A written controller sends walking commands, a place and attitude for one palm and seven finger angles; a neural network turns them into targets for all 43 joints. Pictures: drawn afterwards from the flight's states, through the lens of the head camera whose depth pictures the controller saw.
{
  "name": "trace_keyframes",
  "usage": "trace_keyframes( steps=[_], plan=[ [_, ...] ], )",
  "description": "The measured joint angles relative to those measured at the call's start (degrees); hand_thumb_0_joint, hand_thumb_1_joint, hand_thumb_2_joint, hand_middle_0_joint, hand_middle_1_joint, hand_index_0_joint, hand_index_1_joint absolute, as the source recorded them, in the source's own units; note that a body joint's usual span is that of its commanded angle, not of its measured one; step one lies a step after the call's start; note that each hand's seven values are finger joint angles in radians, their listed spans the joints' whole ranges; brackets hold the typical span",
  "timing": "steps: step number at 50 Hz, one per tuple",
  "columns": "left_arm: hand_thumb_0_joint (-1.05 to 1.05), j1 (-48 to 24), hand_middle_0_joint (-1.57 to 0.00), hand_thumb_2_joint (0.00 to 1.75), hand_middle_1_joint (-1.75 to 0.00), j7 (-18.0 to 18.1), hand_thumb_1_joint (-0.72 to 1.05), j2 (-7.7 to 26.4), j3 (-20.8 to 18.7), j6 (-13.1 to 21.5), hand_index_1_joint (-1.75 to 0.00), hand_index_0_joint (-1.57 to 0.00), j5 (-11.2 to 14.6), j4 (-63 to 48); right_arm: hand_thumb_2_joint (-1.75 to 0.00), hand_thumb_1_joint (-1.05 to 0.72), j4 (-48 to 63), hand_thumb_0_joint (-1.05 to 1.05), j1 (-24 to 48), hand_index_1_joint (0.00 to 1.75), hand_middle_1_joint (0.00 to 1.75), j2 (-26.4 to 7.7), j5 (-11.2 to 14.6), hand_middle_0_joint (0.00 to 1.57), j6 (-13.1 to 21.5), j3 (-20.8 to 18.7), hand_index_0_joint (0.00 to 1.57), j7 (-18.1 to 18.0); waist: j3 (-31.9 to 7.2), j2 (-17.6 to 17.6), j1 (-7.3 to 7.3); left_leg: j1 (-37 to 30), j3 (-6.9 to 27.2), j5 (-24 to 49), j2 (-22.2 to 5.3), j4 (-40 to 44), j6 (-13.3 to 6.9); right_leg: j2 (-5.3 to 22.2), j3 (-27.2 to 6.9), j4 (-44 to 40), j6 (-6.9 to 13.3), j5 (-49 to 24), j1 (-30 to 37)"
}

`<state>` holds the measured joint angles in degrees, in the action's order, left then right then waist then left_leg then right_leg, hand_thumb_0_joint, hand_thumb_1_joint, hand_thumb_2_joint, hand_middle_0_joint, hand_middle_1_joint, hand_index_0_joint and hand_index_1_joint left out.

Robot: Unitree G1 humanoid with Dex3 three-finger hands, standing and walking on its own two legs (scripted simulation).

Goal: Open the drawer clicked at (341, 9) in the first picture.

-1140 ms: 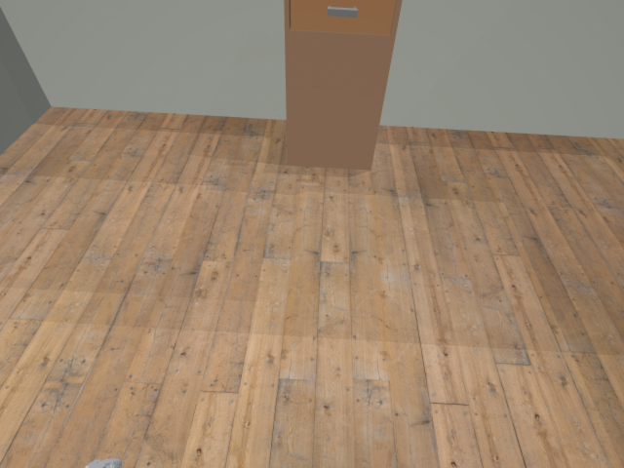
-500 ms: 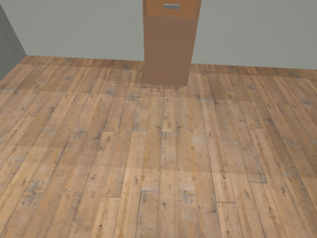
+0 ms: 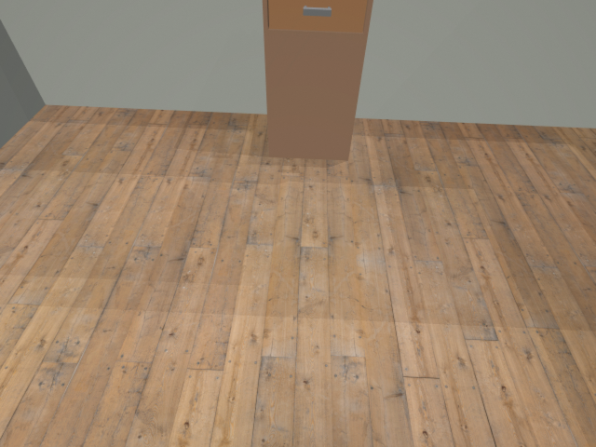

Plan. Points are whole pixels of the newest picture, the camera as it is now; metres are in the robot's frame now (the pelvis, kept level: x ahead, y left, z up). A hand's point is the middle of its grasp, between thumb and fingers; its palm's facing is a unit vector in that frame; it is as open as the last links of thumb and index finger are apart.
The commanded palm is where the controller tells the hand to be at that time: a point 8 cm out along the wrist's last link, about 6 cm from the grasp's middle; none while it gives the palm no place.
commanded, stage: look at it before walking up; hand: left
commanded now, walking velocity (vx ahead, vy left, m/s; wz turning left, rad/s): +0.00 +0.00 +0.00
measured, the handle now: (317, 10) +1.69 +0.01 +0.00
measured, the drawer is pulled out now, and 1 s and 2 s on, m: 0.00 0.00 0.00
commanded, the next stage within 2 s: walk to a spot facing it in 0.30 s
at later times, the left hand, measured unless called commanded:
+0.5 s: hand out of the picture +0.07 +0.24 -0.16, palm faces -0.03 -0.95 -0.32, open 7.4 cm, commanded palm none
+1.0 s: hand out of the picture +0.06 +0.20 -0.20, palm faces -0.06 -0.99 -0.09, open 7.4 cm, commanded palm none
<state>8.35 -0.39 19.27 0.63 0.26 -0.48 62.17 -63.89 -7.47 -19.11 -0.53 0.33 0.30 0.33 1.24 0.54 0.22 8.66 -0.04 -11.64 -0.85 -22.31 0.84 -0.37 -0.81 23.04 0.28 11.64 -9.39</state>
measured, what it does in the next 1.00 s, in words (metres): walks ahead: left foot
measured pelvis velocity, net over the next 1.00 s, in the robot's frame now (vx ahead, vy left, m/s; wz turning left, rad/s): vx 0.15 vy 0.03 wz -0.16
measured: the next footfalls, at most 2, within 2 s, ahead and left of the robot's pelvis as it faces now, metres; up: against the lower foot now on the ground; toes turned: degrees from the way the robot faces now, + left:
left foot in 0.96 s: +0.23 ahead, +0.13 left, +0.00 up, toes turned -1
right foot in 1.48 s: +0.46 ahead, -0.15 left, +0.00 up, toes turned -26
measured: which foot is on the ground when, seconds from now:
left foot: down 0.00-0.72, up 0.74-0.94, down 0.96-1.00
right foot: down 0.00-0.98, up 1.00-1.00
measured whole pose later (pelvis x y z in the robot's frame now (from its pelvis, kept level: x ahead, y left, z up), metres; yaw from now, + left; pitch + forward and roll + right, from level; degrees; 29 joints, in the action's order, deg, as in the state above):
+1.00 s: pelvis +0.15 +0.03 -0.03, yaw -9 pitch +0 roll -1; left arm 28.5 -0.5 7.9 -2.3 1.0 -1.0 66.0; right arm -57.5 -10.7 -9.4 -0.8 4.1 -1.8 0.4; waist 1.9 3.2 -1.5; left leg 21.2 -7.3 -16.6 -3.9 -39.0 -0.7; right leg -1.3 -7.6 40.5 0.8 28.1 -8.2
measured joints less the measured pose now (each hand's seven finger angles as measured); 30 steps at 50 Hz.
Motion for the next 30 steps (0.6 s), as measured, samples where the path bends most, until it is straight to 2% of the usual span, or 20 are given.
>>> trace_keyframes(
  steps=[22, 30],
  plan=[
    [0.01, 0.20, -0.20, 0.90, -0.30, 0.13, 0.90, 0.39, -0.09, -0.01, -0.30, -0.21, 0.00, 0.46, -0.90, -0.91, -0.08, 0.01, 0.72, 0.30, 0.30, -0.20, 0.03, 0.20, -0.06, 0.09, 0.21, -0.14, 0.15, -0.07, -0.27, -1.01, -0.18, 0.08, -0.17, 1.05, 0.10, -0.15, -0.18, -1.08, 0.03, -0.17, 0.94],
    [0.00, 6.51, -0.20, 0.90, -0.30, -0.66, 0.91, -3.05, -0.79, -1.41, -0.30, -0.20, -0.55, -0.24, -0.90, -0.91, 0.82, 0.00, -3.83, 0.30, 0.30, 3.20, -0.74, 0.20, -0.73, -0.20, 0.20, 0.08, -2.38, -0.13, -1.00, 0.32, -2.68, -6.30, -1.32, -5.10, -0.25, -1.41, -2.52, 5.54, 0.85, 5.78, -1.65]
  ],
)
